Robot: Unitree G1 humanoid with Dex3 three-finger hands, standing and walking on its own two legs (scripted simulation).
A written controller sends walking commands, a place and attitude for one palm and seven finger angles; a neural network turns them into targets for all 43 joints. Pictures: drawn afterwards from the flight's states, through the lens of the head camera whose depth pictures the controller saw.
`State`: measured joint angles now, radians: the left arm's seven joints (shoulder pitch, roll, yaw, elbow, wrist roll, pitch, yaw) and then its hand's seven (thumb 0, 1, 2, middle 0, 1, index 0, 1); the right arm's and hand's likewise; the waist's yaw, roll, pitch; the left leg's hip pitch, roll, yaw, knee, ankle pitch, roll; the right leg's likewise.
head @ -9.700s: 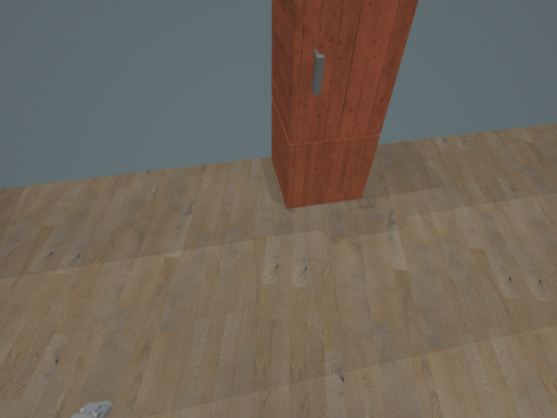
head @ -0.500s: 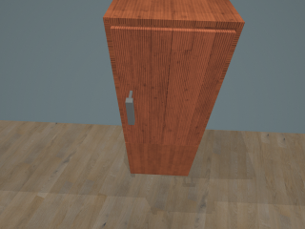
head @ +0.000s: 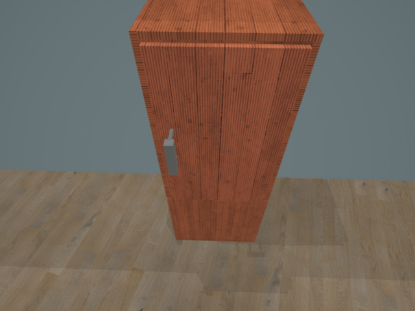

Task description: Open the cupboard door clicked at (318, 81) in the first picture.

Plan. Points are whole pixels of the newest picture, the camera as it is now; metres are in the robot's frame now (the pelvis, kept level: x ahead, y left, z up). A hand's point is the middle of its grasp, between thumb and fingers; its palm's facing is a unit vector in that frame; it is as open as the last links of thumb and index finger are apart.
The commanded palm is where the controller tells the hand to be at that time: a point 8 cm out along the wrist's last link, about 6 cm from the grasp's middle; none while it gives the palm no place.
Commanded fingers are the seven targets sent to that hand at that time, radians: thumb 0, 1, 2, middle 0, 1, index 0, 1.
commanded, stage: look again from close up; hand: left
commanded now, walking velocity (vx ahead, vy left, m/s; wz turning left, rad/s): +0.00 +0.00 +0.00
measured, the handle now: (172, 152) +0.53 +0.14 -0.05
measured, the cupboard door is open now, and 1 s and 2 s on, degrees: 0 0 0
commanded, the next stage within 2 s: raise the hand with hooked fingers in 0.54 s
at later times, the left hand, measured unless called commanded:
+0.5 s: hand out of the picture -0.02 +0.13 -0.17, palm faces +0.04 -0.98 -0.17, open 7.4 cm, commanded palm none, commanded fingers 0.00 0.90 0.90 -0.20 -0.30 -0.20 -0.30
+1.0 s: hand (153, 272) +0.20 +0.12 -0.03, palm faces -0.03 -1.00 +0.06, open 8.2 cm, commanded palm +0.12 +0.21 -0.07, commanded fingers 0.00 0.46 0.71 -0.23 -0.58 -0.23 -0.58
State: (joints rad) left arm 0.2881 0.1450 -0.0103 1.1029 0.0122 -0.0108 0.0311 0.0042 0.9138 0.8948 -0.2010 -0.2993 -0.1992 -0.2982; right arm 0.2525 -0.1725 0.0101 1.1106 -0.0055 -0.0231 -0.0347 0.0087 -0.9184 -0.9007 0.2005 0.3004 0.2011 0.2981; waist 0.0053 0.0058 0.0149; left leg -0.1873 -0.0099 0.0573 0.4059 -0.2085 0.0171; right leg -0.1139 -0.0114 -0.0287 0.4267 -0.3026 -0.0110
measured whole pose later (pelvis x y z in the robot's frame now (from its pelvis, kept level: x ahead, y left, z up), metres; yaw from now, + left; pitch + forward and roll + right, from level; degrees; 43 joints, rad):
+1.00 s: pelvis -0.03 -0.02 -0.07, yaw +1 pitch +12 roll +1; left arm 0.25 0.11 0.06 0.25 -0.21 -0.57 -0.24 0.02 0.70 0.80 -0.21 -0.44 -0.21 -0.44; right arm 0.14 -0.27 -0.07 0.62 0.01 -0.27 -0.02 0.02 -0.91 -0.90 0.20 0.30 0.20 0.30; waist -0.02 -0.04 -0.15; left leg -0.77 0.01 0.03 0.97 -0.41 -0.01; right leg -0.70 -0.01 -0.05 1.02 -0.53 -0.05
